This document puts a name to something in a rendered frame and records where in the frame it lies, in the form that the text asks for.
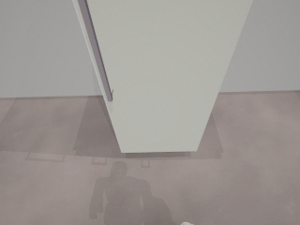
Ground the handle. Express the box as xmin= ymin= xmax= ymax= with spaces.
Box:
xmin=78 ymin=0 xmax=113 ymax=102

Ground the fridge door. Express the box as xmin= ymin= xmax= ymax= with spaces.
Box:
xmin=74 ymin=0 xmax=253 ymax=153

